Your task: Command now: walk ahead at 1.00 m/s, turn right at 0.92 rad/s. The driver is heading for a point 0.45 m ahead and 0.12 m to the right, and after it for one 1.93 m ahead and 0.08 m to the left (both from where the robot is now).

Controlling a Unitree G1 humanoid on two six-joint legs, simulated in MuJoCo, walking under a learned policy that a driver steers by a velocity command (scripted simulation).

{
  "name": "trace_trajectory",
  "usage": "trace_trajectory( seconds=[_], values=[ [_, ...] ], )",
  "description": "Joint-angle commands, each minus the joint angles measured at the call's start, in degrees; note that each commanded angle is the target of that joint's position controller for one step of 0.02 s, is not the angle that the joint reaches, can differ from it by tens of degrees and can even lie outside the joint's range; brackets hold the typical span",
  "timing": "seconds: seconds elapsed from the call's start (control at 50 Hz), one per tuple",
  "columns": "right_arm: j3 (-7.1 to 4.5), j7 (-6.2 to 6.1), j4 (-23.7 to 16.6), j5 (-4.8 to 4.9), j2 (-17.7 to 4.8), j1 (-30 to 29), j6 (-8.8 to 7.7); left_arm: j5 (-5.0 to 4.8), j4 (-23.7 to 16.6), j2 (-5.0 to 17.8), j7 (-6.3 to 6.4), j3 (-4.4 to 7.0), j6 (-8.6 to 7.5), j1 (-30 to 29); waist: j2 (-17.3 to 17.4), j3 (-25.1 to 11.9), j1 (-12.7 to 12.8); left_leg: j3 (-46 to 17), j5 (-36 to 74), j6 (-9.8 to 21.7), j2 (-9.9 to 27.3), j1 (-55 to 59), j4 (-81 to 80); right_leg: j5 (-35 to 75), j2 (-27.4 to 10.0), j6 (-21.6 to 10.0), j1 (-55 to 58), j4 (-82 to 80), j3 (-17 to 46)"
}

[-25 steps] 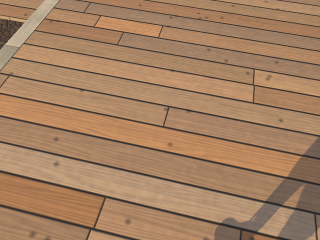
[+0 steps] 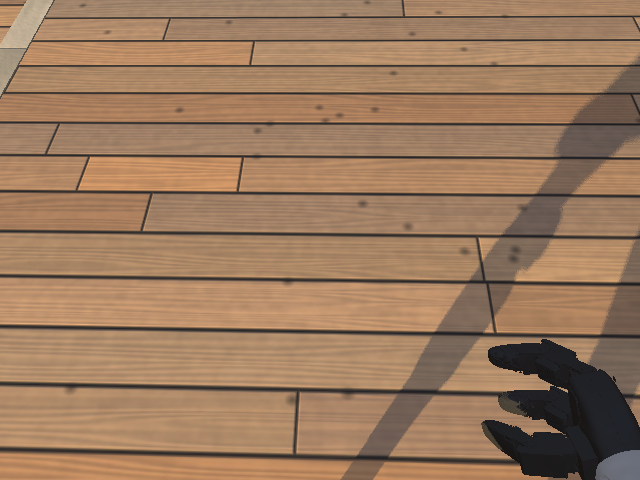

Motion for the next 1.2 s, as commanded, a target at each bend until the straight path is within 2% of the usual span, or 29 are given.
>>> trace_trajectory(
  seconds=[0.02,0.04,0.06,0.08,0.1,0.12,0.18,0.2,0.22,0.24,0.28,0.34,0.38,0.4,0.42,0.44,0.46,0.48,0.52,0.58,0.7,0.82,0.84,0.86,0.88,0.9,0.94,1.0,1.2],
  values=[
    [-6.27,-2.31,2.8,0.27,-13.84,23.19,-1.39,0.57,-4.04,13.19,0.17,3.22,-1.28,-6.06,-3.6,-14.69,-17.58,0.21,-9.91,2.28,-0.51,43.12,1.55,49.69,-5.63,0.79,-18.94,27.95,4.14],
    [-8.03,-3.46,5.23,-1.37,-17.94,36.61,-1.43,0.98,-6.16,4.88,0.32,1.09,-1.98,-7.73,5.44,-22.68,-21.06,-13.08,-29.48,3.56,14.06,56.65,2.37,16.54,-3.07,-0.01,-28.54,46.84,-1.01],
    [-9.23,-2.82,5.02,-2.51,-22.31,30.76,-0.82,-2.47,-10.43,-0.01,0.19,-0.97,-1.57,-0.33,26.42,-30.22,-12.95,-47.82,-40.94,10.8,27.95,64.23,-10.34,-4.42,0.45,2.13,-44.58,61.58,-7.91],
    [-8.83,-2.42,3.49,-1.97,-15.34,24.64,-0.21,-0.57,-8.2,5.43,1.11,-0.57,0.0,-5.17,13.19,-19.73,-13.61,-42.71,-40.77,10.65,23.92,56.25,-11.85,1.76,-5.5,1.87,-50.95,63.31,-10.09],
    [-7.32,-2.16,3.51,-1.55,-9.5,21.65,-0.2,0.54,-8.3,6.89,0.91,0.05,0.78,-10.52,5.3,-11.57,-14.12,-28.47,-23.74,9.7,20.65,48.68,-9.73,6.33,-7.57,2.79,-50.89,59.82,-11.72],
    [-6.74,-1.93,5.1,-1.93,-7.3,21.8,-0.25,1.07,-8.54,6.39,0.54,0.27,1.37,-12.79,0.86,-7.04,-13.31,-19.15,-0.98,9.37,18.59,42.83,-8.32,6.32,-8.65,3.93,-49.42,58.29,-12.67],
    [-6.04,-1.46,10.36,0.28,-4.88,27.06,-1.25,2.27,-11.49,2.25,-0.79,-0.26,3.95,-15.38,6.82,-3.78,-10.81,-3.98,26.48,7.03,15.32,37.71,-6.47,2.17,-10.77,5.35,-50.35,54.14,-13.97],
    [-7.37,-2.13,7.57,3.37,-5.59,16.93,-1.39,-4.45,-14.11,2.13,-0.4,-0.07,3.64,-14.52,11.04,-1.49,-8.11,-0.14,21.74,6.61,12.41,35.23,-9.02,4.93,-13.69,6.25,-50.75,50.5,-12.39],
    [-7.36,-2.7,6.44,3.91,-5.88,12.21,-1.32,-4.94,-15.0,2.33,-0.59,-0.66,3.64,-17.02,10.05,0.23,-7.48,3.11,19.34,6.62,12.05,30.08,-11.89,7.48,-13.73,7.07,-49.16,44.61,-14.22],
    [-7.76,-3.15,5.84,3.7,-7.39,9.35,-1.17,-3.57,-16.68,2.54,-0.9,-0.91,3.41,-19.02,8.24,2.07,-7.0,6.23,19.13,6.86,11.84,25.18,-14.06,11.61,-13.53,8.13,-45.83,36.87,-16.24],
    [-9.11,-4.02,5.95,3.2,-11.52,8.5,-0.79,-1.24,-16.83,2.18,-2.18,-1.18,2.9,-18.13,6.08,-0.19,-6.61,13.17,19.94,5.77,8.77,21.2,-13.31,24.78,-11.18,8.63,-33.6,23.32,-19.75],
    [-10.34,-4.13,6.48,4.48,-15.21,10.43,-0.93,-0.72,-15.86,6.11,-3.37,0.52,3.45,-13.81,5.62,-4.6,-4.54,15.95,33.49,3.86,8.3,24.71,-4.25,28.14,-5.77,5.51,-22.18,18.61,-23.35],
    [-10.54,-3.48,6.92,5.73,-16.08,13.38,-0.93,0.37,-15.75,9.42,-3.21,2.15,3.62,-9.06,4.36,-7.26,-1.64,14.14,34.78,3.88,8.83,23.33,7.94,27.32,-3.78,1.24,-11.41,14.88,-20.88],
    [-9.83,-2.99,7.27,5.59,-14.59,13.86,-0.81,0.75,-14.8,10.51,-2.45,2.88,3.56,-5.18,0.39,-8.25,1.39,14.19,22.17,2.45,6.61,19.01,20.08,34.36,-4.73,-1.26,-3.51,9.09,-18.3],
    [-7.61,-2.1,7.61,1.94,-7.36,20.14,-0.26,0.84,-15.09,13.23,-0.8,2.35,3.29,-8.55,-16.52,-9.48,-4.34,14.16,-36.67,0.01,-0.86,7.73,42.12,68.6,-15.67,-5.57,5.66,11.38,-7.18],
    [-6.48,-1.33,8.84,1.12,-8.42,29.51,0.0,3.34,-20.31,13.77,-0.3,0.42,2.47,-13.25,-18.0,-23.84,-8.65,3.6,-48.27,-1.81,-3.04,2.43,58.17,97.48,-31.57,-17.55,13.67,16.75,13.61],
    [-7.45,-0.68,9.92,3.92,-15.15,28.9,0.48,3.15,-20.53,9.25,-0.82,-0.23,2.46,-12.86,-8.84,-32.1,-4.78,-4.22,-41.81,-1.96,-2.35,1.89,60.59,81.06,-33.84,-20.76,13.61,11.59,15.57],
    [-7.77,-0.69,9.61,5.28,-15.67,24.71,1.29,1.82,-19.4,8.65,-1.21,-0.47,2.54,-15.02,-3.36,-24.71,-5.73,-3.14,-38.17,-2.11,0.04,-0.67,56.01,63.15,-30.41,-17.44,6.19,8.52,10.65],
    [-7.51,-2.21,10.07,4.42,-13.03,19.84,3.75,0.96,-17.62,4.82,-0.91,-1.94,1.91,-19.64,2.36,-13.21,-8.13,-2.84,-33.69,-2.83,3.38,2.76,46.62,46.42,-25.99,-11.54,-11.37,4.63,3.04],
    [-7.63,-2.88,10.52,3.56,-10.37,22.97,5.45,2.37,-15.53,7.16,0.28,-0.77,1.88,-23.07,-3.71,-8.34,-11.74,1.96,-31.0,-4.3,2.48,11.22,37.04,48.63,-22.52,-9.11,-24.73,0.46,-8.9],
    [-7.67,-2.29,7.73,3.45,-7.73,18.2,6.95,1.74,-14.89,5.98,3.44,0.17,4.03,-24.94,-5.59,-9.58,-10.02,5.1,-19.23,-3.93,3.93,11.06,26.66,30.53,-24.26,-7.01,-21.58,-2.24,-16.41],
    [-9.5,-0.39,7.1,2.53,-8.53,21.06,7.5,-0.84,-12.66,5.12,3.71,1.16,5.0,-25.28,-5.22,-7.0,-12.41,9.65,-14.49,2.09,0.34,19.16,7.03,19.9,-24.36,0.79,-19.64,6.75,-22.11],
    [-10.51,-0.61,7.55,1.94,-10.73,23.15,7.26,-1.03,-11.27,3.23,3.5,1.04,5.31,-22.32,1.3,-4.36,-12.4,4.71,-6.59,4.84,0.66,22.12,-0.45,12.09,-20.33,4.98,-23.71,16.02,-25.47],
    [-12.49,-1.65,5.9,1.64,-18.83,23.97,6.73,1.15,-13.05,1.36,3.37,0.7,5.7,-21.52,20.19,-0.74,-10.2,-18.83,14.45,12.55,14.53,27.2,-5.84,-8.41,-11.42,11.56,-40.44,35.58,-29.09],
    [-12.35,-1.03,4.36,-0.2,-20.36,24.62,5.43,1.95,-16.22,2.4,3.51,0.7,5.37,-28.96,18.49,-4.05,-13.25,-30.08,15.81,21.46,18.26,27.06,-9.6,-14.71,-4.87,12.15,-47.95,46.77,-17.11],
    [-12.39,-0.53,4.11,-0.54,-19.26,23.15,4.25,0.9,-16.14,3.71,3.61,1.12,5.21,-29.55,12.27,-4.97,-12.67,-26.44,10.05,20.21,16.59,27.93,-10.26,-10.62,-5.9,10.93,-49.62,50.19,-13.06],
    [-11.8,-1.33,2.82,2.62,-15.28,17.18,4.14,0.78,-14.12,5.09,4.31,1.9,4.93,-27.38,6.17,-4.91,-9.45,-19.5,4.95,13.95,11.26,28.39,-8.2,-0.68,-7.91,10.22,-49.89,47.66,-11.16],
    [-11.06,-2.95,1.1,3.1,-12.64,16.71,5.4,0.74,-14.01,3.99,4.01,1.87,4.34,-27.15,6.54,-8.51,-9.03,-17.29,8.48,12.28,8.11,28.27,-6.59,5.28,-6.17,11.38,-45.69,45.95,-10.6],
    [-12.49,-4.15,-2.48,3.13,-14.79,16.91,7.46,-0.23,-13.45,3.78,2.66,1.4,2.77,-29.56,9.23,-7.7,-10.83,-26.32,1.7,11.3,4.02,29.02,-4.89,7.83,-2.6,13.26,-40.35,24.72,-7.21]
  ],
)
